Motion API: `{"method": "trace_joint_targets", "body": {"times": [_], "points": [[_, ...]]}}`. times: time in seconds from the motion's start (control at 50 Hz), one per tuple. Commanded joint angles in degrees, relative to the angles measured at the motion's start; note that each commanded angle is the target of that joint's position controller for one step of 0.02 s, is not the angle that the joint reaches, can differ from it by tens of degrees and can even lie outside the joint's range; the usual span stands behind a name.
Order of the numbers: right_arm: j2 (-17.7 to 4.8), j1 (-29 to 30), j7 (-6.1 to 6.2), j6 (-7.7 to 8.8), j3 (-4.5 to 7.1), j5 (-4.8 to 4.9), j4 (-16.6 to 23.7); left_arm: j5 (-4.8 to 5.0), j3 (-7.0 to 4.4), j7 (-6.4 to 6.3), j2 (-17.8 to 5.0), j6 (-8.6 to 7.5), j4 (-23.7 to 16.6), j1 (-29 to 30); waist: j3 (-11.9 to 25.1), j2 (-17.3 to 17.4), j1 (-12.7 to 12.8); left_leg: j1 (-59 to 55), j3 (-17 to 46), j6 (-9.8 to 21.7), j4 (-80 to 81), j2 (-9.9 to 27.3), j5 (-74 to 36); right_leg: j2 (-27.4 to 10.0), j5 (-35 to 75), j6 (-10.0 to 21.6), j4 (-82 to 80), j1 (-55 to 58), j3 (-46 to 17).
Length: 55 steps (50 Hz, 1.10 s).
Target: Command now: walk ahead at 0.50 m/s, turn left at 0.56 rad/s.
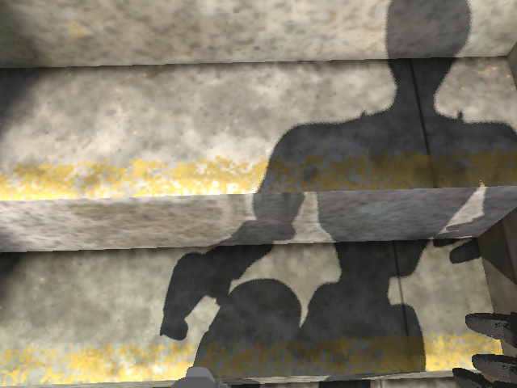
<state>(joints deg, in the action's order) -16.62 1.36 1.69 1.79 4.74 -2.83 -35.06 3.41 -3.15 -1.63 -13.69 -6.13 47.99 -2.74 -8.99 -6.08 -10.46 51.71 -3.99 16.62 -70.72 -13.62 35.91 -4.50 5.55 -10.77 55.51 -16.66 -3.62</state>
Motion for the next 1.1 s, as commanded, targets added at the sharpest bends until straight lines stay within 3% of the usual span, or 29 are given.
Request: {"method": "trace_joint_targets", "body": {"times": [0.02, 0.1, 0.14, 0.18, 0.22, 0.24, 0.32, 0.34, 0.36, 0.38, 0.4, 0.44, 0.46, 0.48, 0.5, 0.54, 0.58, 0.6, 0.62, 0.64, 0.66, 0.68, 0.7, 0.72, 0.8, 0.82, 0.84, 0.96, 1.1], "points": [[-7.9, -31.6, 3.41, -1.77, 5.48, -1.46, -7.7, -0.60, 2.44, -1.42, 1.2, -4.23, -17.2, 20.8, 45.7, 29.5, -7.4, -72.1, 33.0, 8.2, 13.2, 18.8, -30.8, 13.1, -25.4, 10.9, 78.3, -46.3, -20.9], [0.8, 14.1, 2.03, 1.52, 0.53, -5.46, 2.6, -5.05, 3.57, -2.68, 0.3, 2.14, -19.5, 7.3, 13.6, 7.1, 18.7, 4.9, 40.3, 3.1, 31.8, 27.6, -5.5, 5.5, -42.3, 11.0, 75.1, -33.2, -22.5], [-6.1, 30.5, 0.81, 2.34, -0.10, -1.87, 4.2, -0.60, 4.85, -4.19, -0.1, 5.40, -16.8, -16.5, 6.9, 2.5, 37.9, 33.0, 8.2, -6.1, 36.2, 20.1, -4.6, 1.6, -22.1, 8.4, 22.4, 1.9, 0.5], [-0.6, 12.0, 0.85, 1.81, -0.58, 1.13, -2.3, 1.76, 3.50, -2.27, -0.7, 6.18, -10.7, -16.8, 13.9, -4.4, 26.7, 15.9, 2.9, -3.6, 23.0, 13.3, -14.1, 2.2, -3.1, 11.0, -0.7, 14.9, 13.0], [-0.4, -23.2, -3.08, -4.93, 3.49, 2.36, -6.1, -6.38, 3.36, -5.55, -5.6, 3.34, -21.8, 15.5, 33.0, -30.5, 5.5, -20.0, 5.9, -11.3, -16.5, 5.5, -24.3, -9.4, -58.3, 24.8, -25.4, -16.1, -40.2], [-0.6, -23.2, -3.79, -5.17, 4.98, 0.58, -4.6, -3.78, 3.38, -4.93, -4.5, 3.00, -22.4, 20.8, 32.8, -31.3, -0.6, -18.0, 12.6, -14.3, -26.2, 7.9, -24.3, -9.5, -61.3, 21.9, -26.0, -16.0, -36.3], [7.7, 11.6, -1.74, 0.77, -0.52, -4.53, 2.6, -3.19, 0.39, -3.04, -5.0, 1.56, -8.9, -23.0, 14.4, 2.7, 23.4, 10.3, 13.4, -13.2, -44.1, 6.5, -25.6, -3.4, -9.0, 17.4, -11.9, 9.9, -11.4], [2.2, 5.8, -3.79, -2.16, 0.74, -2.70, 6.1, -1.87, -1.19, -4.36, -8.2, -0.81, -13.3, -6.1, 19.1, -5.7, 12.6, 11.0, 20.3, -14.2, -42.2, 9.7, -31.9, -13.6, -25.2, 22.5, -18.2, 9.7, -36.4], [-9.2, -10.2, -5.11, 1.09, 0.56, 7.97, -7.5, -5.63, 5.52, 2.59, 5.7, 0.03, -16.3, -13.5, 1.3, -6.2, 20.4, 26.9, 35.5, -11.0, -35.3, 21.2, -35.1, -23.8, -33.1, 30.6, -13.1, -5.7, -44.3], [2.9, 4.5, -4.33, -2.85, -0.36, -2.36, 7.2, -1.78, -0.95, -1.55, -7.0, -0.71, -15.8, -3.9, 16.9, -3.4, 10.9, 1.1, 21.7, -12.2, -31.6, 10.7, -33.3, -13.2, -56.3, 22.7, -21.0, -2.7, -41.9], [-9.2, -4.4, -4.62, 2.29, 1.01, 5.55, -2.7, -4.58, 2.97, 2.23, 1.4, -1.75, -14.2, -11.6, 11.7, 5.9, 14.3, 9.5, 23.7, -11.8, -20.6, 18.5, -32.2, -9.9, -40.5, 23.4, -4.6, -12.9, -27.1], [3.6, 2.9, -5.97, -2.07, -1.22, 1.75, 3.6, -5.48, -0.26, -2.96, -6.5, -0.78, -17.8, 1.6, 14.6, 5.8, 7.9, -22.2, 9.8, -9.4, 2.7, 17.0, -37.8, -11.2, -52.4, 20.2, -12.6, -26.3, -20.6], [-1.1, -3.2, -7.04, 0.94, -2.03, 3.06, -2.8, -10.86, -0.06, -0.11, -9.8, -0.70, -16.8, 0.3, 12.2, 6.8, 11.5, -25.3, 6.0, -10.7, -4.2, 21.9, -50.9, -10.7, -49.5, 17.4, -8.3, -38.8, -10.5], [1.2, -3.9, -6.14, -3.21, -1.23, 2.47, 3.1, -6.31, -0.18, -2.87, -7.4, 0.09, -20.4, 8.8, 16.0, 0.2, 4.7, -31.7, 8.3, -6.2, 14.4, 20.7, -39.0, -12.6, -59.9, 17.7, -10.0, -35.1, -14.7], [-4.4, 1.2, -9.02, 0.01, -1.94, 2.56, -0.7, -10.54, 0.52, -2.33, -9.8, -0.65, -22.6, 0.5, 11.1, 5.1, 16.2, -28.3, 4.6, -11.5, 16.3, 23.1, -55.5, -9.4, -51.6, 13.6, -7.3, -31.4, -5.3], [-1.8, -12.0, -4.07, -3.97, -0.85, 2.53, 0.1, -6.68, -1.12, -4.83, -6.9, 2.87, -17.8, -2.6, 13.6, -9.6, 8.4, -40.5, 4.1, -5.1, 42.0, 24.3, -34.2, -9.4, -49.7, 16.8, 2.2, -26.5, -3.7], [0.8, -51.5, -9.35, 1.84, -0.81, 1.65, -17.6, -9.07, 2.22, 1.11, -6.0, 3.90, -25.0, 0.9, 9.6, 22.5, 1.5, -47.0, 7.6, -7.9, 58.4, 24.7, -74.6, -4.4, -32.4, 1.1, 40.5, -14.6, 4.4], [4.8, -29.4, -7.62, 2.67, -1.60, 4.72, -8.8, -6.09, -0.87, -2.87, 4.4, 5.07, -15.4, -1.2, 13.1, 4.5, -1.4, -44.1, 11.1, -13.0, 59.6, 21.0, -68.6, 2.5, -40.4, 12.8, 57.4, -28.0, 14.7], [-6.4, -34.5, -5.92, 5.25, -0.83, 2.59, -9.4, -6.62, 1.41, -2.05, 8.6, 4.98, -19.6, -0.1, 10.6, 20.1, 3.0, -51.9, 8.6, -24.2, 31.2, 18.8, -125.6, 2.7, -49.8, 10.3, 72.5, -48.8, 16.9], [-24.0, -44.5, -9.96, 5.10, 1.18, -0.37, -15.4, -2.52, 3.16, 5.43, 5.1, 5.52, -31.8, -3.8, 33.1, 47.2, 19.9, -46.9, 18.5, -9.7, 30.2, 24.8, -136.1, 9.3, -36.2, 6.7, 78.0, -39.5, 12.6], [-5.3, -32.2, -4.40, 2.36, 1.08, 3.08, -10.0, -7.06, 1.53, 1.97, 6.3, 3.38, -19.3, 0.7, 21.0, 12.0, 6.1, -63.5, 17.0, -14.5, 29.1, 19.1, -102.3, 2.6, -37.8, 7.9, 80.3, -62.2, 13.3], [-9.7, -33.5, -1.07, 1.22, 1.90, 1.14, -10.0, -8.45, 3.91, 1.41, 9.7, 3.07, -19.4, 2.8, 26.7, 20.9, 3.1, -64.0, 26.3, -12.7, 32.6, 21.8, -67.9, 2.3, -31.0, 9.5, 79.9, -64.6, 11.6], [-22.3, -37.4, -2.28, 1.96, 0.44, 0.06, -8.2, -3.46, 2.76, 3.93, 1.6, 2.52, -22.0, -8.0, 30.1, 41.6, 11.6, -46.8, 52.6, 0.1, 43.0, 30.5, -41.6, 4.9, -21.6, 9.5, 96.7, -61.8, -0.7], [-4.0, -25.9, 0.01, 2.94, 1.06, 1.74, -7.6, -9.56, 3.47, 2.07, 8.3, 2.59, -20.9, 6.6, 23.3, 12.3, 7.8, -59.4, 45.5, -5.0, 48.5, 27.3, -18.9, -0.1, -15.4, 10.9, 86.1, -67.8, 2.5], [1.5, -32.7, 1.68, 6.05, -0.22, 3.63, -11.6, -8.18, 3.59, 1.27, 5.5, 5.72, -14.4, 4.4, 15.9, 8.3, 7.3, -52.2, 41.2, -11.7, 51.4, 26.3, -15.5, 3.0, -11.2, 10.5, 71.0, -60.1, 3.8], [-7.7, -18.1, -1.69, 5.78, -2.57, 2.29, -5.0, -6.92, 1.60, 3.91, -3.3, 4.43, -16.8, -5.9, 11.0, 23.0, 14.8, -40.1, 49.2, -4.6, 49.4, 28.9, -13.6, 4.8, -9.8, 10.5, 81.9, -64.7, -8.0], [4.2, -33.6, 0.30, 5.50, -0.22, 3.59, -12.3, -8.79, 2.94, 2.09, 3.8, 5.71, -13.2, 6.6, 15.3, -0.2, 5.9, -51.2, 36.7, -11.2, 51.1, 24.7, -12.9, 4.5, -11.4, 10.8, 70.4, -61.3, 5.7], [8.3, -42.5, 1.55, 6.04, -0.68, 2.06, -19.8, -4.54, 2.55, 1.77, 6.8, 7.99, -6.2, 5.0, 6.4, 14.6, 2.6, -41.7, 32.5, -17.2, 50.4, 20.8, -3.1, 8.8, -4.8, 14.0, 62.3, -57.7, 2.9], [10.0, -41.8, 0.19, 8.61, -1.53, 0.57, -25.0, -7.12, 2.17, -0.53, 9.7, 8.15, -3.0, 8.1, 2.8, 10.0, 4.9, -40.9, 28.9, -20.5, 50.0, 21.8, -2.4, 13.2, -3.4, 16.2, 71.1, -65.1, -3.2]]}}
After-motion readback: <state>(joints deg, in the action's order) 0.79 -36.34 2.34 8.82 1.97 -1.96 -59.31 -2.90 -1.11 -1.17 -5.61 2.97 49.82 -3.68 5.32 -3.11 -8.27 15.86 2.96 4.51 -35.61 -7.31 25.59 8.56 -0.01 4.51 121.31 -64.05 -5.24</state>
